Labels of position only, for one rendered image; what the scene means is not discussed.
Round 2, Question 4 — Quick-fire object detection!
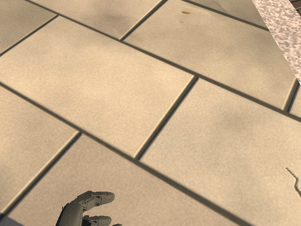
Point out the robot left hand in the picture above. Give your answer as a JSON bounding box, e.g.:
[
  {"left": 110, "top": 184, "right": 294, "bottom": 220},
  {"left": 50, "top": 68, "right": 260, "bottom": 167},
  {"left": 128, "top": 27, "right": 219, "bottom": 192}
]
[{"left": 56, "top": 191, "right": 122, "bottom": 226}]

